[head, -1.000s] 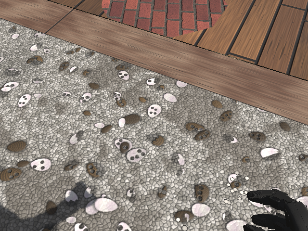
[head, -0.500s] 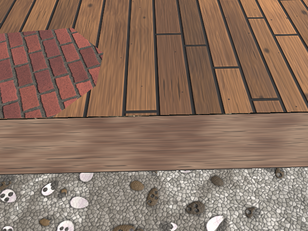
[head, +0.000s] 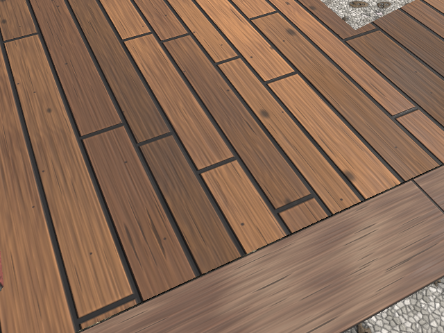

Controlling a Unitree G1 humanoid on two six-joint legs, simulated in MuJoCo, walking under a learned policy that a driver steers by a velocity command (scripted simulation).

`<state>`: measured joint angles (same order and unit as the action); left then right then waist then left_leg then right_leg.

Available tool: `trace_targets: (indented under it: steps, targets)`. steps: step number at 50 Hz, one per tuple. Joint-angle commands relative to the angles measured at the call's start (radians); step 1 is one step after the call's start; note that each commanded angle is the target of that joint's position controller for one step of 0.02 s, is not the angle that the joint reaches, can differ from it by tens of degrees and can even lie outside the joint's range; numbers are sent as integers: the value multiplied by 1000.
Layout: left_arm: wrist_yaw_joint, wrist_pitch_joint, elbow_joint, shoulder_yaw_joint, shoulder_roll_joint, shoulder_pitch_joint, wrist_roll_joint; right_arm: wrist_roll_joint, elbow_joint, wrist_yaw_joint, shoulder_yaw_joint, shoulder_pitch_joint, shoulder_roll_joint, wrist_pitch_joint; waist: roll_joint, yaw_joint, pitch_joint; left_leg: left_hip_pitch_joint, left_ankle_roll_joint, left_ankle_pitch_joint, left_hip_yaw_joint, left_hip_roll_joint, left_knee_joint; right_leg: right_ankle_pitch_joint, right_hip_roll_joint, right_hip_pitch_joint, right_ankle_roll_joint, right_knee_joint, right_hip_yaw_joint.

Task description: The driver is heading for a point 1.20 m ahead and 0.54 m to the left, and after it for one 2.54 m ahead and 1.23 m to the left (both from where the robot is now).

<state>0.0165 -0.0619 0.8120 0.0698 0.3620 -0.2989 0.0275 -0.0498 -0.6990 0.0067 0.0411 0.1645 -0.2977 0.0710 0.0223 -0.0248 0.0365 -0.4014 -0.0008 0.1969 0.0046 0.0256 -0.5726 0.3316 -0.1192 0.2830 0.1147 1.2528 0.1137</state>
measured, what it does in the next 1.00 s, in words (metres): walks ahead, turning left: right foot, then left foot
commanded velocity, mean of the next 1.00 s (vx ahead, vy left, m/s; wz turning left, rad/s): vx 1.00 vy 0.00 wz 0.71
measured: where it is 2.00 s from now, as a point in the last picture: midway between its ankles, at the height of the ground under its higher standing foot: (54, 95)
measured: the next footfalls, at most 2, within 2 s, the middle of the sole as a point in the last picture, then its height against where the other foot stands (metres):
right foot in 0.28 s outside the picture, level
left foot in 0.70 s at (181, 238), level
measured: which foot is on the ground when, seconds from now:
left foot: down 0.00-0.28, up 0.30-0.68, down 0.70-1.00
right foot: up 0.00-0.26, down 0.28-0.70, up 0.72-1.00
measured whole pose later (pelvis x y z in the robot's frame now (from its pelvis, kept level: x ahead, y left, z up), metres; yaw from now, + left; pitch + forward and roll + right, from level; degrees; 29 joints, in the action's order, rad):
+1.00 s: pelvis +0.86 +0.21 +0.01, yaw +45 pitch +2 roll +1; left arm 0.02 -0.05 0.56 -0.03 0.26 -0.03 0.04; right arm 0.00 -0.80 -0.02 0.07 0.45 -0.33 0.05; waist -0.01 0.09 0.04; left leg 0.00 0.16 0.34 0.19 0.20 -0.35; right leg 0.04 0.13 0.72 -0.06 0.73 0.09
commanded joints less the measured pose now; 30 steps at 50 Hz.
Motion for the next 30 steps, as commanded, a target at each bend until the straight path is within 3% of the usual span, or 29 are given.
trace_targets:
  steps: [1,4,5,7,9,10,12,13,14,15,16,17,18,19,21,23,25,28,29,30]
  targets:
    - [26,-12,-149,-26,-2,106,36,6,-55,-10,27,203,-75,16,-82,49,-48,330,209,228,490,-248,326,3,110,402,-21,-6,37]
    - [32,-7,-217,-51,-19,191,56,36,-95,-15,28,244,-83,28,-106,15,9,261,238,96,449,-224,383,24,178,456,-71,-175,-17]
    - [37,-10,-248,-61,-16,241,52,35,-89,-11,32,235,-98,29,-99,12,25,205,240,70,418,-215,413,-30,193,430,-88,-273,-32]
    - [56,-18,-276,-83,-30,300,26,32,-68,-15,51,182,-143,27,-103,0,38,1,204,29,300,-145,470,-166,166,168,-108,-522,-84]
    - [56,-18,-261,-75,-4,283,8,43,-64,-30,69,197,-199,31,-104,-6,19,-72,195,-78,298,-168,504,-253,124,-48,-110,-568,-127]
    - [48,-16,-254,-66,18,275,6,50,-67,-35,69,212,-201,31,-90,-8,15,-34,184,-126,294,-178,475,-265,126,-77,-109,-603,-121]
    - [20,-20,-215,-41,57,178,19,54,-84,-39,69,258,-205,28,-37,-51,-61,65,149,-375,246,-138,241,-210,91,-212,-93,-690,-132]
    - [3,-25,-179,-24,82,51,33,57,-89,-40,70,269,-206,27,-9,-113,-148,25,130,-431,200,-82,2,-163,103,-383,-80,-694,-129]
    - [-21,-32,-171,1,151,-119,54,64,-67,-39,55,248,-153,34,62,-198,-262,-124,103,-246,149,-24,-323,102,308,-577,-45,-748,84]
    - [-35,-25,-171,15,220,-173,74,85,-28,-28,25,320,-16,30,242,-136,-375,-320,93,298,91,30,-644,451,591,-693,12,-915,535]
    - [-41,-14,-173,19,188,-110,45,71,-15,-21,27,290,-65,12,209,-107,-320,-422,104,211,77,-4,-770,565,592,-587,58,-1022,717]
    - [-38,-18,-171,0,99,-35,30,48,-14,-24,33,210,-88,-3,105,-80,-162,-463,106,135,67,-58,-772,458,536,-473,50,-1009,540]
    - [-31,-25,-160,-11,46,-4,24,39,-19,-35,33,170,-83,-13,51,-61,-86,-447,99,96,64,-89,-734,257,484,-379,38,-1007,375]
    - [-28,-30,-148,-16,22,8,24,35,-24,-45,33,162,-69,-24,61,-33,-47,-418,87,85,64,-107,-709,116,443,-314,18,-1023,259]
    - [-25,-49,-105,-21,-4,-17,4,22,-5,-62,26,128,-30,-54,88,3,13,-414,72,76,61,-141,-679,-60,413,-243,-3,-1059,107]
    - [-19,-64,-72,-21,-20,-43,-8,16,37,-74,21,44,-17,-70,67,13,31,-475,69,32,45,-150,-670,-250,404,-266,-8,-1083,-9]
    - [-18,-74,-54,-21,-22,-26,-7,16,87,-86,10,-32,-11,-69,75,38,41,-464,74,-67,19,-149,-589,-399,374,-243,-25,-1105,-142]
    - [-24,-78,-36,-14,14,-4,-6,21,129,-111,-8,-143,-17,-66,26,46,85,-287,107,-215,-91,-113,-306,-506,317,-162,-61,-1168,-320]
    - [-27,-77,-23,-14,25,-29,-7,22,129,-115,-11,-169,-19,-65,3,36,91,-216,127,-232,-154,-68,-240,-693,296,-174,-71,-1152,-364]
    - [-30,-75,-20,-7,61,-56,-6,22,129,-114,-12,-166,-26,-64,18,45,69,-140,147,-228,-187,-27,-203,-943,309,-207,-77,-1095,-375]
